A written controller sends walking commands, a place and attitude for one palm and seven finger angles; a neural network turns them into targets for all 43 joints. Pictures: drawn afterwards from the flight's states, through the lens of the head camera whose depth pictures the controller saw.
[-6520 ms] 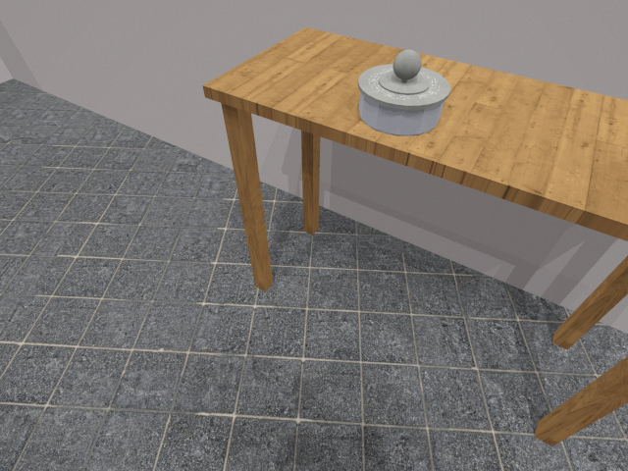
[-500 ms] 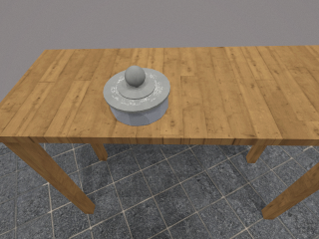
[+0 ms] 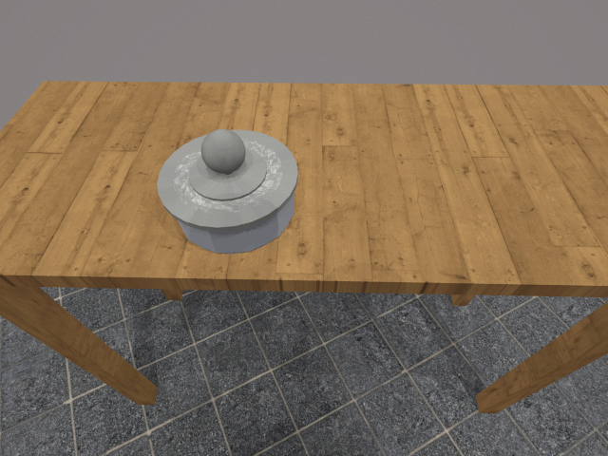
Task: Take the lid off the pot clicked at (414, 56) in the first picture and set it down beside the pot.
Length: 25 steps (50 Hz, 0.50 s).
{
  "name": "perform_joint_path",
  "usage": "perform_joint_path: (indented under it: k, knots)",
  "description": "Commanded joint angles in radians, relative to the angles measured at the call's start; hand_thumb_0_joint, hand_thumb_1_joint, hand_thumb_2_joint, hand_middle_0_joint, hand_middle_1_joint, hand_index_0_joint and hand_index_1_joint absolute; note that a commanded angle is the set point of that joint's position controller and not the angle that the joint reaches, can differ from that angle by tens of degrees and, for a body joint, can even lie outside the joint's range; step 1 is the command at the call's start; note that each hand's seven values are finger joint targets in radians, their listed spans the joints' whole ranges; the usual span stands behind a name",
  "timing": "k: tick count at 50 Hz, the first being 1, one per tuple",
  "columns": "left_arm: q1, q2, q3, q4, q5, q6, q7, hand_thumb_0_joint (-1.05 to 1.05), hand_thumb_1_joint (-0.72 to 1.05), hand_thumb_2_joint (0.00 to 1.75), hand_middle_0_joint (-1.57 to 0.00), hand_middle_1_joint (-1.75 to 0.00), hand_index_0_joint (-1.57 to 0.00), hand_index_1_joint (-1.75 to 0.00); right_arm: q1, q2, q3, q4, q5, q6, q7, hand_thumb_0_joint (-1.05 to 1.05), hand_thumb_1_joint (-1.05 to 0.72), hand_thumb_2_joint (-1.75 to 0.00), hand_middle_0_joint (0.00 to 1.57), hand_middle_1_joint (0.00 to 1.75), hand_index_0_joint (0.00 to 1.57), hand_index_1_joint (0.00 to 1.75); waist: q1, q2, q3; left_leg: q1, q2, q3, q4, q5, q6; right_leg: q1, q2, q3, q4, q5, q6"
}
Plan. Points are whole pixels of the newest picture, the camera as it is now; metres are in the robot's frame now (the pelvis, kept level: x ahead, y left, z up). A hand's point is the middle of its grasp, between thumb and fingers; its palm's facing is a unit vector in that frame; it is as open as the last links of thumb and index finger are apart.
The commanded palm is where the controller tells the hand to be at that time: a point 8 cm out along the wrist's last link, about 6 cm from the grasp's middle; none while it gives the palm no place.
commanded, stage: look again from close up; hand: left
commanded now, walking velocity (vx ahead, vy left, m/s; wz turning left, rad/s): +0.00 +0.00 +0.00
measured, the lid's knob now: (223, 151) +0.43 +0.13 +0.17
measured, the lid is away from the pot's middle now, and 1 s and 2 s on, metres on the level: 0.00 0.00 0.00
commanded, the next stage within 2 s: shuffle to correct the standing spot in 0.78 s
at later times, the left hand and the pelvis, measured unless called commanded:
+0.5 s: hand out of the picture +0.03 +0.16 -0.17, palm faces +0.03 -0.98 -0.22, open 7.3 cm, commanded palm none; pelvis +0.02 -0.02 +0.00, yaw +0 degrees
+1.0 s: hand out of the picture +0.01 +0.15 -0.17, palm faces +0.03 -0.98 -0.20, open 7.4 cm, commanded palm none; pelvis +0.00 -0.02 +0.00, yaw +0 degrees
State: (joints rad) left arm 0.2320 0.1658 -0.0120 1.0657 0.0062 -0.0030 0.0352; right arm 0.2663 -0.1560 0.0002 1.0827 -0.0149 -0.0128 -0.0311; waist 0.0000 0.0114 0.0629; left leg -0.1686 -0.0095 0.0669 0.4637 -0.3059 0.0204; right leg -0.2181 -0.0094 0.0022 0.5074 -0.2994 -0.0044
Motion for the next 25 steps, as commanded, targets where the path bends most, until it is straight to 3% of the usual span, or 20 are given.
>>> perform_joint_path:
  k: [1, 4, 8, 14, 25]
  knots:
    - [0.072, 0.112, 0.023, -0.027, 0.0, -0.015, 0.01, 0.0, 0.9, 0.9, -0.2, -0.3, -0.2, -0.3, 0.063, -0.088, -0.014, -0.029, 0.004, -0.022, -0.007, 0.0, -0.9, -0.9, 0.2, 0.3, 0.2, 0.3, 0.003, -0.016, -0.044, 0.023, 0.111, -0.095, -0.056, 0.293, 0.007, 0.025, -0.105, 0.088, -0.06, 0.33, -0.053]
    - [0.076, 0.113, 0.026, -0.03, -0.001, -0.017, 0.011, 0.0, 0.9, 0.9, -0.2, -0.3, -0.2, -0.3, 0.068, -0.082, -0.015, -0.024, 0.004, -0.022, -0.009, 0.0, -0.9, -0.9, 0.2, 0.3, 0.2, 0.3, 0.004, -0.035, -0.058, 0.041, 0.117, -0.094, -0.051, 0.324, 0.007, 0.044, -0.104, 0.082, -0.061, 0.366, -0.055]
    - [0.072, 0.11, 0.026, -0.029, 0.0, -0.017, 0.012, 0.0, 0.9, 0.9, -0.2, -0.3, -0.2, -0.3, 0.067, -0.08, -0.013, -0.017, 0.005, -0.021, -0.01, 0.0, -0.9, -0.9, 0.2, 0.3, 0.2, 0.3, 0.001, -0.011, -0.043, 0.048, 0.118, -0.089, -0.059, 0.327, 0.0, 0.039, -0.108, 0.084, -0.067, 0.376, -0.056]
    - [0.079, 0.113, 0.027, -0.031, -0.002, -0.02, 0.013, 0.0, 0.9, 0.9, -0.2, -0.3, -0.2, -0.3, 0.066, -0.075, -0.014, -0.013, 0.005, -0.019, -0.011, 0.0, -0.9, -0.9, 0.2, 0.3, 0.2, 0.3, 0.003, -0.032, -0.046, 0.055, 0.121, -0.084, -0.058, 0.323, -0.002, 0.062, -0.109, 0.086, -0.082, 0.418, -0.056]
    - [0.098, 0.109, 0.027, -0.023, -0.002, -0.023, 0.014, 0.0, 0.9, 0.9, -0.2, -0.3, -0.2, -0.3, 0.063, -0.075, -0.012, -0.004, 0.008, -0.019, -0.013, 0.0, -0.9, -0.9, 0.2, 0.3, 0.2, 0.3, 0.002, -0.017, -0.045, 0.068, 0.124, -0.076, -0.061, 0.338, -0.008, 0.078, -0.113, 0.092, -0.097, 0.472, -0.053]
